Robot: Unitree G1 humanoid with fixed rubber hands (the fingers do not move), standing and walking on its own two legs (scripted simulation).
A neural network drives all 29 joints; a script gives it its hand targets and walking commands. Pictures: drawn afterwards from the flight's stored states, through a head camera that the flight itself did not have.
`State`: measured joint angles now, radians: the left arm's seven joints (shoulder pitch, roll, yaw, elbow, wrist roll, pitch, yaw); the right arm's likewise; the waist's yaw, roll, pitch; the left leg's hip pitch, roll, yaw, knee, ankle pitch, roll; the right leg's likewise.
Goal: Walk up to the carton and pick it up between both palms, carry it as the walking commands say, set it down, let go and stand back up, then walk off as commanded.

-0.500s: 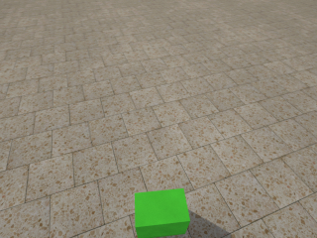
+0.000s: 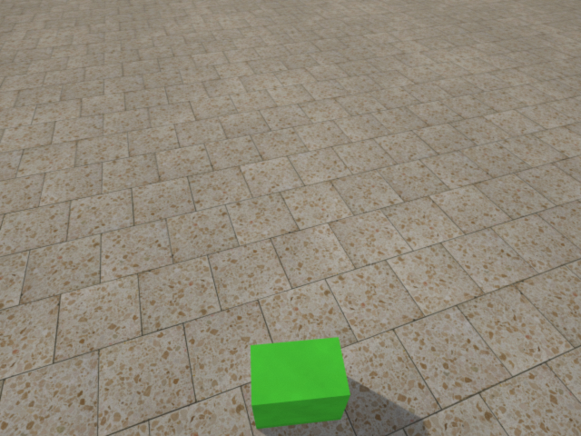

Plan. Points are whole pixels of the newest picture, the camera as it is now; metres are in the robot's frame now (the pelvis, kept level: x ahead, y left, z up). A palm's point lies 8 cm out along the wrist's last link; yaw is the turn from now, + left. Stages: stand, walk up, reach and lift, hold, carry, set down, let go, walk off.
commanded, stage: stand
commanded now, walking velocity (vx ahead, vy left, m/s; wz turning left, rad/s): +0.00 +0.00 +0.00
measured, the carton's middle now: (297, 383) +0.43 -0.01 -0.66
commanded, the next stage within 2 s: walk off in 0.54 s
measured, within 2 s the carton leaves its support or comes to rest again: neither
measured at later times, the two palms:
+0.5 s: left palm out of the picture -0.08 +0.21 -0.15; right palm out of the picture -0.07 -0.21 -0.14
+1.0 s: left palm out of the picture -0.08 +0.23 -0.15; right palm out of the picture -0.07 -0.24 -0.15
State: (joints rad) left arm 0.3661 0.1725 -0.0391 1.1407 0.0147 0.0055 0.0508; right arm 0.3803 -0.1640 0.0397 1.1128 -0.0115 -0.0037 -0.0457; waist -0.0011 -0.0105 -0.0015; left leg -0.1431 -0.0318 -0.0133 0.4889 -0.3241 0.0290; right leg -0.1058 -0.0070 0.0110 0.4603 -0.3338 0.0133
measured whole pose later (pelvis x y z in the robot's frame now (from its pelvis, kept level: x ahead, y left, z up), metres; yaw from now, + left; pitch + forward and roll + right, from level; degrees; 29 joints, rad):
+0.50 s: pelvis -0.02 +0.00 +0.00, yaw +0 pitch -1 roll +0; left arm 0.38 0.14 -0.04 1.18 0.01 0.00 0.05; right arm 0.37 -0.13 0.04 1.15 -0.01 -0.01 -0.05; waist 0.00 -0.01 0.01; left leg -0.16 -0.04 -0.01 0.48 -0.29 0.03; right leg -0.13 -0.01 0.01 0.46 -0.30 0.02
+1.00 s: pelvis -0.06 +0.00 -0.01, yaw -1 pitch +0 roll +0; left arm 0.32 0.18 0.01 1.08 0.02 0.04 0.07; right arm 0.30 -0.17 -0.01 1.05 -0.02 0.03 -0.07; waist 0.00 -0.02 0.04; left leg -0.31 -0.03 0.01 0.61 -0.29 0.03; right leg -0.33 -0.01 0.00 0.70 -0.35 0.02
